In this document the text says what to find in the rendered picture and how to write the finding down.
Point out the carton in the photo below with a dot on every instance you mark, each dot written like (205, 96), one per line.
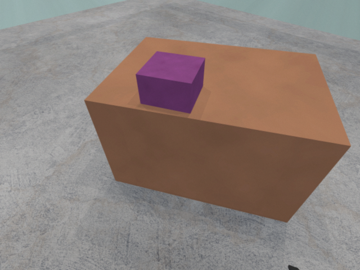
(171, 81)

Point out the pedestal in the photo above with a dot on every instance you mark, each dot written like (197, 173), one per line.
(262, 135)

